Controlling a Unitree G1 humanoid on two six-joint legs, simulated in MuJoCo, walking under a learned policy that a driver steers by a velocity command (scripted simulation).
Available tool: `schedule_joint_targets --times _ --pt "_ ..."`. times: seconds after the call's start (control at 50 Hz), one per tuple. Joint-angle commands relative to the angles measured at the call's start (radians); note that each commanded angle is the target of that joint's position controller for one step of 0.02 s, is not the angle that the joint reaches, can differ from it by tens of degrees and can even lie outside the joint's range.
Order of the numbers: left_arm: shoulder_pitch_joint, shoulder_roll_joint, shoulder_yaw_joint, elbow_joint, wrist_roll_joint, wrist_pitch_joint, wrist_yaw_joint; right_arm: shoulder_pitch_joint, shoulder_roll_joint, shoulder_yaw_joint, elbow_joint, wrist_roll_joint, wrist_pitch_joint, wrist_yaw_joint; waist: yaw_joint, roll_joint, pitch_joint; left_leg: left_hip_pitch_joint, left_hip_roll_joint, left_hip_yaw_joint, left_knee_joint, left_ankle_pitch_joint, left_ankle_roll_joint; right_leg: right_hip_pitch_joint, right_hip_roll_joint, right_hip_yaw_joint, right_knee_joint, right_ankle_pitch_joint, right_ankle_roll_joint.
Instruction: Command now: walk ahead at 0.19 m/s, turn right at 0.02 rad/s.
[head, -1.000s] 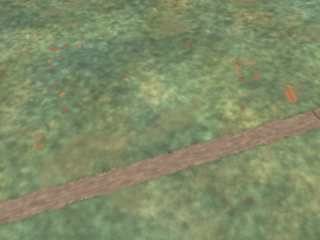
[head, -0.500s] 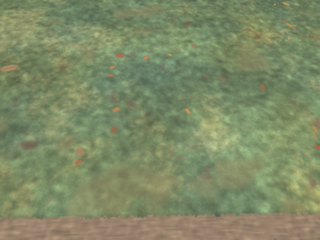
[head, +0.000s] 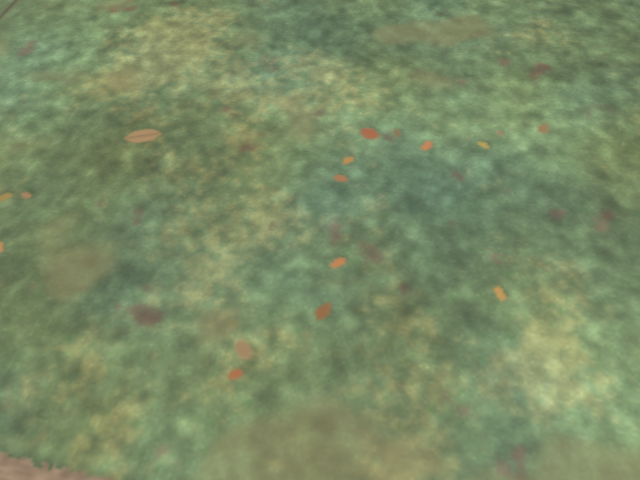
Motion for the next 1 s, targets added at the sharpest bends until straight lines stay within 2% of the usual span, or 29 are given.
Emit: schedule_joint_targets --times 0.02,0.06,0.12,0.18,0.22,0.24,0.26,0.28,0.3,0.32,0.34,0.38,0.46,0.52,0.56,0.6,0.62,0.64,0.66,0.68,0.7,0.72,0.74,0.76,0.78,0.8,0.86,0.92,1.0 --pt "0.057 0.102 0.011 0.004 -0.002 -0.011 -0.007 0.163 0.003 0.011 0.002 -0.009 0.017 0.006 -0.060 -0.142 -0.174 0.040 0.044 0.039 -0.140 0.034 -0.025 0.133 -0.217 0.179 -0.092 0.831 -0.176" --pt "0.067 0.131 0.019 0.017 0.005 -0.001 -0.009 0.097 0.018 0.027 -0.012 -0.001 0.021 -0.002 -0.046 -0.161 -0.170 0.087 0.048 0.070 -0.277 0.077 -0.037 0.096 -0.194 0.165 -0.091 0.810 -0.174" --pt "0.100 0.169 0.038 0.027 0.003 0.028 -0.010 0.019 -0.010 0.032 -0.032 0.018 0.027 -0.016 -0.019 -0.176 -0.172 0.129 0.042 0.080 -0.356 0.134 -0.038 0.061 -0.191 0.214 -0.095 0.594 -0.168" --pt "0.108 0.179 0.051 0.024 0.001 0.066 -0.007 -0.029 -0.025 0.033 -0.049 0.020 0.030 -0.030 -0.012 -0.167 -0.132 0.163 0.037 0.082 -0.442 0.110 -0.027 0.005 -0.192 0.301 -0.084 0.287 -0.157" --pt "0.076 0.177 0.056 0.009 -0.009 0.090 -0.001 0.007 -0.022 0.034 -0.042 0.013 0.026 -0.043 -0.045 -0.139 -0.098 0.264 0.038 0.076 -0.625 0.141 -0.006 -0.074 -0.165 0.348 -0.028 0.133 -0.118" --pt "0.087 0.147 0.050 -0.003 -0.015 0.095 0.001 0.029 -0.061 0.025 -0.045 0.001 0.018 -0.054 -0.046 -0.067 -0.096 0.321 0.136 -0.024 -0.741 0.118 0.017 -0.133 -0.125 0.345 0.037 0.003 -0.069" --pt "0.120 0.051 0.030 -0.022 -0.015 0.095 0.001 0.045 -0.125 0.017 -0.057 -0.012 0.013 -0.064 -0.018 0.132 -0.123 0.387 0.379 -0.244 -0.857 0.183 0.066 -0.197 -0.013 0.220 0.254 -0.280 -0.014" --pt "0.149 0.075 0.039 -0.033 -0.013 0.105 0.014 -0.030 -0.197 -0.005 -0.078 0.006 0.025 -0.062 0.001 0.235 -0.089 0.247 0.513 -0.377 -0.908 0.256 0.190 -0.256 0.104 0.044 0.448 -0.504 0.001" --pt "0.153 0.138 0.058 -0.023 0.010 0.118 0.016 -0.022 -0.137 0.004 -0.082 0.014 0.027 -0.058 0.000 0.137 -0.084 0.197 0.494 -0.342 -0.899 0.306 0.240 -0.213 0.038 0.087 0.592 -0.484 0.007" --pt "0.162 0.134 0.067 -0.005 0.010 0.128 0.012 -0.074 -0.068 0.021 -0.088 0.018 0.025 -0.057 0.033 0.076 -0.056 0.170 0.429 -0.244 -0.889 0.326 0.227 -0.201 0.020 0.095 0.651 -0.418 0.013" --pt "0.181 0.115 0.067 0.008 0.011 0.139 0.010 -0.120 -0.038 0.028 -0.100 0.016 0.026 -0.055 0.054 0.063 -0.039 0.156 0.372 -0.148 -0.885 0.354 0.198 -0.192 0.010 0.085 0.686 -0.367 0.030" --pt "0.179 0.120 0.076 0.006 0.014 0.148 0.002 -0.123 -0.036 0.030 -0.110 0.012 0.021 -0.065 0.056 0.101 -0.056 0.206 0.318 -0.041 -0.859 0.467 0.182 -0.205 0.010 0.062 0.711 -0.310 0.061" --pt "0.100 0.092 0.067 -0.034 0.003 0.158 -0.012 -0.047 -0.067 0.016 -0.087 0.011 0.019 -0.066 0.015 0.100 -0.094 0.307 0.341 0.021 -0.818 0.540 0.195 -0.195 -0.003 0.038 0.577 -0.308 0.093" --pt "0.047 0.082 0.057 -0.071 -0.007 0.166 -0.022 -0.044 -0.099 0.002 -0.088 0.005 0.021 -0.054 -0.006 0.133 -0.104 0.292 0.363 0.047 -0.797 0.503 0.192 -0.104 -0.013 0.011 0.430 -0.326 0.079" --pt "0.030 0.095 0.057 -0.088 -0.013 0.163 -0.029 -0.047 -0.120 -0.008 -0.092 -0.001 0.029 -0.042 -0.015 0.141 -0.114 0.286 0.382 0.058 -0.774 0.507 0.191 -0.050 -0.008 -0.015 0.346 -0.337 0.064" --pt "0.031 0.092 0.055 -0.104 -0.015 0.156 -0.034 -0.044 -0.143 -0.019 -0.090 0.005 0.037 -0.036 -0.013 0.137 -0.127 0.291 0.399 0.064 -0.737 0.518 0.177 0.002 0.003 -0.039 0.250 -0.324 0.042" --pt "0.051 0.086 0.054 -0.102 -0.015 0.150 -0.035 -0.053 -0.153 -0.024 -0.091 0.010 0.043 -0.035 0.006 0.123 -0.130 0.272 0.392 0.087 -0.697 0.501 0.151 0.058 0.011 -0.051 0.156 -0.262 0.028" --pt "0.082 0.092 0.055 -0.095 -0.010 0.140 -0.032 -0.049 -0.155 -0.028 -0.087 0.012 0.044 -0.033 0.028 0.088 -0.132 0.220 0.378 0.124 -0.631 0.444 0.100 0.146 0.019 -0.038 0.023 -0.153 0.009" --pt "0.098 0.142 0.068 -0.091 0.003 0.128 -0.023 -0.009 -0.125 -0.025 -0.078 0.008 0.047 -0.028 0.029 -0.051 -0.119 0.121 0.321 0.194 -0.480 0.284 0.025 0.224 -0.050 0.107 -0.124 -0.097 -0.012" --pt "0.096 0.309 0.104 -0.122 0.007 0.118 -0.016 -0.011 -0.027 0.000 -0.142 0.008 0.054 -0.027 0.005 -0.354 -0.090 -0.159 0.135 0.272 -0.251 -0.179 -0.067 0.292 -0.368 0.542 -0.161 0.236 -0.124" --pt "0.179 0.314 0.114 -0.099 0.005 0.118 -0.011 -0.134 -0.062 0.000 -0.164 -0.001 0.070 -0.046 0.089 -0.229 -0.069 -0.191 0.104 0.115 -0.116 -0.236 -0.063 0.226 -0.398 0.530 -0.140 0.375 -0.235" --pt "0.150 0.264 0.101 -0.095 0.000 0.120 -0.002 -0.117 -0.065 -0.003 -0.157 0.014 0.076 -0.046 0.047 -0.158 -0.051 -0.189 0.121 0.070 -0.066 -0.160 -0.058 0.211 -0.337 0.445 -0.132 0.351 -0.236" --pt "0.072 0.219 0.088 -0.109 -0.007 0.124 0.003 -0.092 -0.073 -0.006 -0.139 0.027 0.072 -0.040 0.010 -0.135 -0.028 -0.178 0.131 0.051 -0.076 -0.061 -0.051 0.189 -0.265 0.372 -0.139 0.277 -0.197" --pt "0.018 0.197 0.081 -0.125 -0.012 0.127 0.006 -0.076 -0.089 -0.012 -0.128 0.021 0.065 -0.036 -0.009 -0.153 -0.036 -0.179 0.126 0.051 -0.080 -0.002 -0.047 0.204 -0.215 0.338 -0.137 0.263 -0.167" --pt "0.001 0.178 0.076 -0.136 -0.017 0.127 0.008 -0.052 -0.100 -0.016 -0.114 0.007 0.063 -0.030 -0.011 -0.166 -0.062 -0.164 0.116 0.060 -0.058 0.037 -0.051 0.220 -0.188 0.312 -0.127 0.326 -0.164" --pt "0.012 0.172 0.073 -0.138 -0.019 0.125 0.005 -0.041 -0.099 -0.018 -0.111 0.003 0.064 -0.025 -0.010 -0.148 -0.094 -0.150 0.106 0.060 -0.040 0.051 -0.056 0.238 -0.181 0.307 -0.117 0.367 -0.167" --pt "0.053 0.184 0.076 -0.131 -0.018 0.115 0.007 -0.061 -0.080 -0.013 -0.121 0.012 0.069 -0.020 0.007 -0.114 -0.106 -0.175 0.101 0.055 -0.076 0.071 -0.066 0.282 -0.183 0.330 -0.117 0.345 -0.174" --pt "0.082 0.172 0.068 -0.120 -0.010 0.107 0.016 -0.072 -0.079 -0.010 -0.119 0.014 0.075 -0.027 0.027 -0.139 -0.097 -0.164 0.102 0.054 -0.161 0.067 -0.072 0.297 -0.189 0.349 -0.118 0.326 -0.176" --pt "0.091 0.175 0.059 -0.106 0.001 0.103 0.020 -0.087 -0.067 -0.002 -0.118 0.018 0.076 -0.031 0.039 -0.137 -0.093 -0.071 0.093 0.055 -0.272 0.038 -0.058 0.253 -0.193 0.367 -0.109 0.304 -0.182"
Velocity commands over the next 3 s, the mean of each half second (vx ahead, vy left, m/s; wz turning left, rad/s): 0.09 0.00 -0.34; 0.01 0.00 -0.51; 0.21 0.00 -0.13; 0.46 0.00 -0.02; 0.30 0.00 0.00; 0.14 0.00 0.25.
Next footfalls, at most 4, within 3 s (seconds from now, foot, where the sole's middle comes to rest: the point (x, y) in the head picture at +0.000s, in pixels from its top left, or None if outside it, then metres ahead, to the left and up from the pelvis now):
0.24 left None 0.13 0.11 -0.78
0.66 right None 0.02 -0.09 -0.78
1.18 left None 0.12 0.06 -0.78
1.60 right None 0.15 -0.24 -0.78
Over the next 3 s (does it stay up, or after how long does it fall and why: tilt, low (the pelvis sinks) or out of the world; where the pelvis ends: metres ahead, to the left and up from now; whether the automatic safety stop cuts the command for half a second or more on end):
stays up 0.51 -0.35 0.00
